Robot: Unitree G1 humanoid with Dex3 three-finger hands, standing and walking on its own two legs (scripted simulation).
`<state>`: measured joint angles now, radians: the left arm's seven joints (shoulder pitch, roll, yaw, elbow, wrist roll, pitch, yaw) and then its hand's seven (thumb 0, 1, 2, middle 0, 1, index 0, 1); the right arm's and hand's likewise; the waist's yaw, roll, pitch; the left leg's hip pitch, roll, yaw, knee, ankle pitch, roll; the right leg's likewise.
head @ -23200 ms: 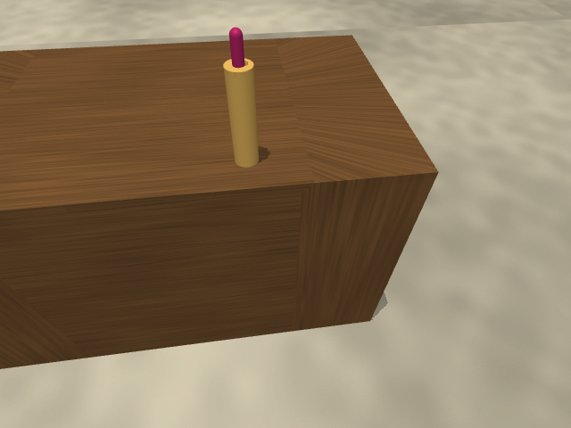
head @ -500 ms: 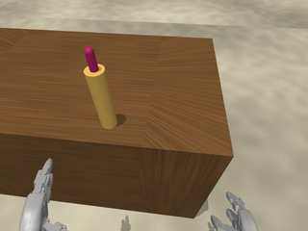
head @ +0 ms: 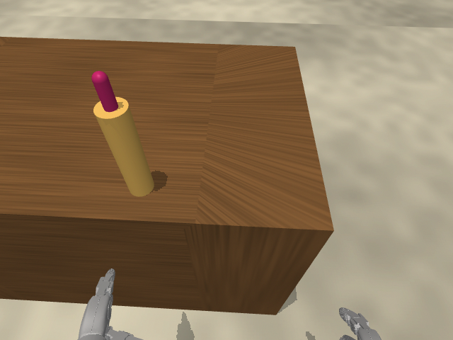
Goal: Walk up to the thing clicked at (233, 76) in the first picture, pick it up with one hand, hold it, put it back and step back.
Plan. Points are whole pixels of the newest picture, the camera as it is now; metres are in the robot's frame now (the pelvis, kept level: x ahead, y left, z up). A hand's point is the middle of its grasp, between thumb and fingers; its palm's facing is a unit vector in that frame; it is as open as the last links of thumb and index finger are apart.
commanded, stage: home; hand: left
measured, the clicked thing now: (124, 141) +0.42 +0.19 +0.11
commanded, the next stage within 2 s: stand in 1.96 s
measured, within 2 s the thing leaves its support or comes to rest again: neither
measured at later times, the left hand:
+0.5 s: hand out of the picture +0.08 +0.25 -0.13, palm faces -0.02 -0.92 -0.39, open 17.4 cm
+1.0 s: hand out of the picture +0.00 +0.25 -0.15, palm faces -0.06 -0.94 -0.35, open 17.6 cm
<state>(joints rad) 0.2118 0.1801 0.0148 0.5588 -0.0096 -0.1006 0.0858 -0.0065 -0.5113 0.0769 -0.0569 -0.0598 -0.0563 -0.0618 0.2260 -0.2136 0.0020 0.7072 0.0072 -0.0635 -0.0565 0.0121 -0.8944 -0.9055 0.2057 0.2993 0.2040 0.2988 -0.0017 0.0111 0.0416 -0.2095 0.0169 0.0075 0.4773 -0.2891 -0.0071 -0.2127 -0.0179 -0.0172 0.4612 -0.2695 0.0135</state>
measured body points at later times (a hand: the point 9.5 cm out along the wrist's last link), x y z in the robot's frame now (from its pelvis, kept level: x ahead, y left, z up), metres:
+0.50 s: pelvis -0.01 -0.01 +0.00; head -0.03 -0.01 +0.45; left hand +0.08 +0.30 -0.10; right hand +0.09 -0.30 -0.12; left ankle -0.03 +0.12 -0.74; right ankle -0.02 -0.13 -0.74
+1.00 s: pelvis -0.04 +0.00 +0.01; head -0.05 -0.01 +0.46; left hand +0.00 +0.30 -0.13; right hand -0.01 -0.30 -0.13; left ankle -0.03 +0.12 -0.74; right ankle -0.02 -0.13 -0.74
